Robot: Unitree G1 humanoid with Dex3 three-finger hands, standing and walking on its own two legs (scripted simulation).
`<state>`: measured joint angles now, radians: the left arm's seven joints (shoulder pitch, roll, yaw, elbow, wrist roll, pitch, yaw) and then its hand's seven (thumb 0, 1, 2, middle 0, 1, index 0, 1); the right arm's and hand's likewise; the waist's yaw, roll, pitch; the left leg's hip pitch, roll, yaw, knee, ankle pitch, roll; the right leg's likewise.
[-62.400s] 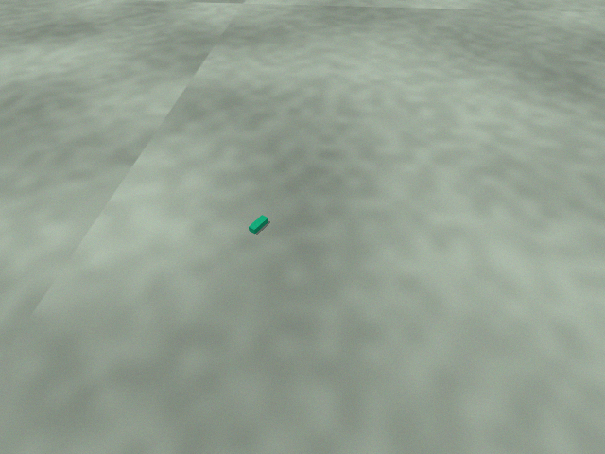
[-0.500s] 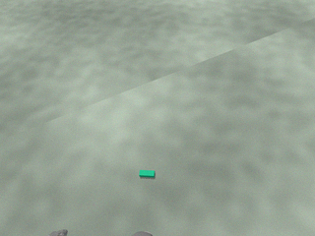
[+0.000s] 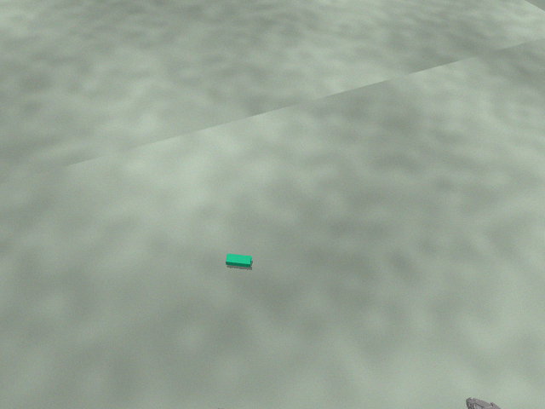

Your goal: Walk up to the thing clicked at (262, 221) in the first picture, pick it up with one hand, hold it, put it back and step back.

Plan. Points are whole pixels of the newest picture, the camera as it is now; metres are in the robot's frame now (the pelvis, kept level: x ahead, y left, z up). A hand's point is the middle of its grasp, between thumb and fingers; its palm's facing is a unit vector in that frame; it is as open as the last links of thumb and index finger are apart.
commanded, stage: step back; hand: left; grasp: from above
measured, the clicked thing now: (238, 260) +0.72 +0.15 -0.75
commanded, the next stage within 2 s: none
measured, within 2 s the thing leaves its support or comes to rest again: neither
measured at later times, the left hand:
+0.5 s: hand out of the picture -0.03 +0.24 -0.14, palm faces +0.05 -0.91 -0.42, open 7.4 cm
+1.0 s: hand out of the picture -0.30 +0.20 -0.15, palm faces +0.01 -0.91 -0.41, open 7.4 cm
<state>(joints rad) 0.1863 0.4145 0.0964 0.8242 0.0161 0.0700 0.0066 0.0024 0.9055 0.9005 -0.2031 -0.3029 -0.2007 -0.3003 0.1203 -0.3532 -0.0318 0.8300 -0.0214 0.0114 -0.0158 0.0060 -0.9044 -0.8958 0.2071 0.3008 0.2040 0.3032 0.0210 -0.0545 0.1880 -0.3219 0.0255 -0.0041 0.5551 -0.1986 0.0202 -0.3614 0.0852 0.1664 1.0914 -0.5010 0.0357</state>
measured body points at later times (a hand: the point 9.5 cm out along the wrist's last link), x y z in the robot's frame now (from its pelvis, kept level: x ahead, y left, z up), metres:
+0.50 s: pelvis -0.18 -0.03 -0.02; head -0.11 -0.03 +0.43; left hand -0.04 +0.29 -0.11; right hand -0.10 -0.35 -0.14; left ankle -0.21 +0.08 -0.74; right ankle -0.09 -0.15 -0.73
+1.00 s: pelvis -0.35 -0.07 -0.01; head -0.31 -0.09 +0.44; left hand -0.30 +0.25 -0.12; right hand -0.21 -0.38 -0.12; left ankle -0.31 +0.08 -0.68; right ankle -0.34 -0.20 -0.73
